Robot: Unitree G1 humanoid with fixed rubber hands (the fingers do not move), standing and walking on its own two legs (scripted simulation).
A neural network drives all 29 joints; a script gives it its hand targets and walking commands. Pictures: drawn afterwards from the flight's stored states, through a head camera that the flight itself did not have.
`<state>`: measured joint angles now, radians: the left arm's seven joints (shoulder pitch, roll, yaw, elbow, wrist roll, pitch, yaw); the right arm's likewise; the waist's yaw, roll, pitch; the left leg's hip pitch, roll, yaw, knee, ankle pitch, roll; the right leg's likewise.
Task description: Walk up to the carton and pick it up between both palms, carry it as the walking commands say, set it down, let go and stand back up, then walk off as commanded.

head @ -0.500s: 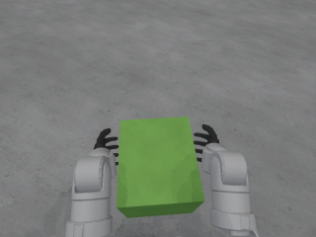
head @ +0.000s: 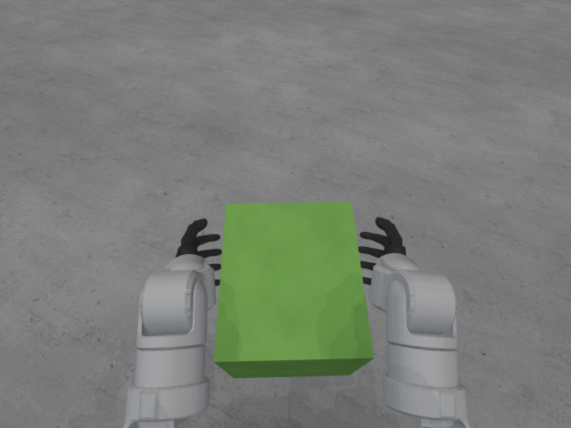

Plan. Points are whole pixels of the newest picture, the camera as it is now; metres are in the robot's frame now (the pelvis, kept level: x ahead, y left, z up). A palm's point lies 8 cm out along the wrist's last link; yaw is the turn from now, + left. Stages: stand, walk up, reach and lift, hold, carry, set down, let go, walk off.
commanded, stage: carry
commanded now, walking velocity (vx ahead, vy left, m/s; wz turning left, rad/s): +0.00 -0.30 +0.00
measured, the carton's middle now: (290, 293) +0.33 -0.02 +0.00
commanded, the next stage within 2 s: none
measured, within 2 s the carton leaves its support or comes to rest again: neither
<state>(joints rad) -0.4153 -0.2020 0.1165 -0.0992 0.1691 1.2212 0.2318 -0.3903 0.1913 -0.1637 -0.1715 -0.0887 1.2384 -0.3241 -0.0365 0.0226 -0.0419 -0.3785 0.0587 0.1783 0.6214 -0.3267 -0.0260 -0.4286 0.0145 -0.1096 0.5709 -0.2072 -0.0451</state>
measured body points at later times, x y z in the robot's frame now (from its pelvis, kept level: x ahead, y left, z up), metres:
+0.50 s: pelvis -0.05 -0.18 +0.01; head -0.03 -0.20 +0.46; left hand +0.27 -0.07 +0.08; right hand +0.25 -0.33 +0.07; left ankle -0.05 -0.05 -0.67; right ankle -0.01 -0.31 -0.72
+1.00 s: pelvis -0.07 -0.24 +0.01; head -0.10 -0.25 +0.46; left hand +0.23 -0.10 +0.10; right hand +0.24 -0.37 +0.10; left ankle -0.05 -0.10 -0.72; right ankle -0.01 -0.31 -0.72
